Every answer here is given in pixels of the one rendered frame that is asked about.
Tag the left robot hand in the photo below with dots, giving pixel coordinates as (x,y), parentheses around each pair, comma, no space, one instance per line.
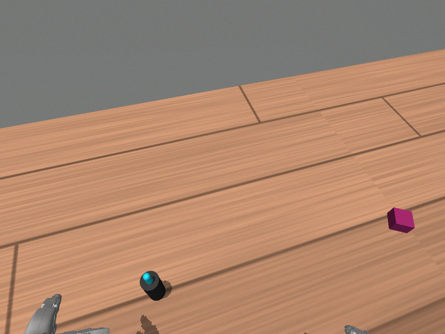
(44,320)

